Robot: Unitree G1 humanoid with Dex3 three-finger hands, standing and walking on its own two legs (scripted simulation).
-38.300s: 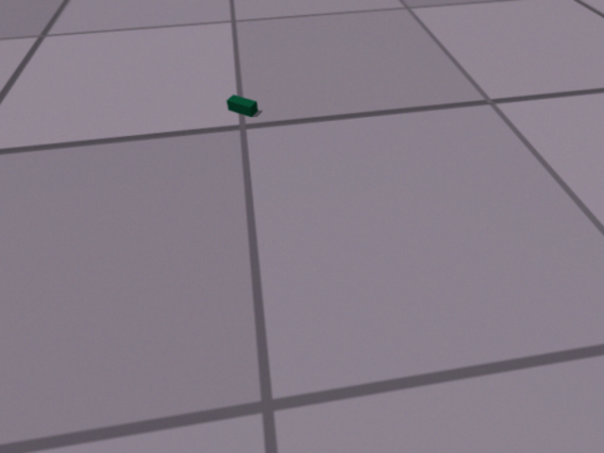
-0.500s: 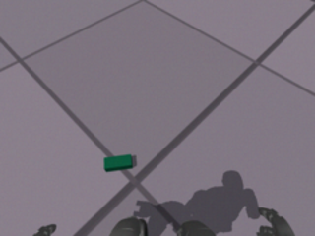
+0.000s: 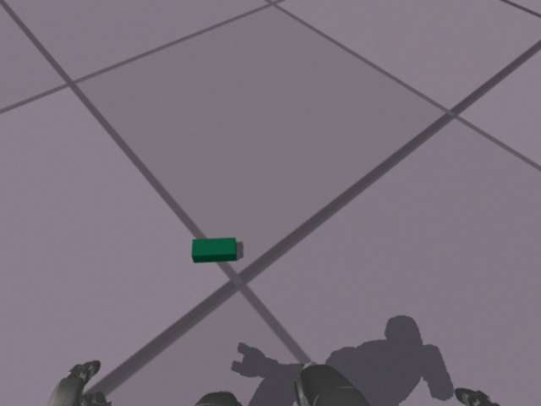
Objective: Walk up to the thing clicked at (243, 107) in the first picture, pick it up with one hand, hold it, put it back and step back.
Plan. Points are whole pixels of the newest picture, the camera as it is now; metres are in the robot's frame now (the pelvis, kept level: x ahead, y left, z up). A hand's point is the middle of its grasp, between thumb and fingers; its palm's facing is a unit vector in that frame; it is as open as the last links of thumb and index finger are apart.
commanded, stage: step back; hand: left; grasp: from above
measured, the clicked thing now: (214, 250) +0.69 +0.19 -0.73
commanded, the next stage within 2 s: none
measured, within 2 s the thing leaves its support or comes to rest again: neither
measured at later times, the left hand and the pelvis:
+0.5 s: hand out of the picture -0.07 +0.24 -0.13, palm faces -0.02 -0.90 -0.44, open 7.4 cm; pelvis -0.16 -0.04 +0.00, yaw -1 degrees
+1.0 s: hand out of the picture -0.28 +0.21 -0.15, palm faces -0.03 -0.91 -0.42, open 7.4 cm; pelvis -0.35 -0.07 -0.01, yaw -3 degrees
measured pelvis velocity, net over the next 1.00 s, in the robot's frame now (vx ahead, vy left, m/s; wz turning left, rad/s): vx -0.35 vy -0.07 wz -0.05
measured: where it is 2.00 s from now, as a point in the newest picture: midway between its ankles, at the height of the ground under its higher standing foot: outside the picture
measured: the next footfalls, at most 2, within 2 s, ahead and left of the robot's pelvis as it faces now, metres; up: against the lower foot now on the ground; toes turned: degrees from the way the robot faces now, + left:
right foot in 0.24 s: -0.09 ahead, -0.16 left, +0.00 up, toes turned -2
left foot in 0.58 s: -0.16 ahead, +0.08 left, +0.00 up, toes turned -1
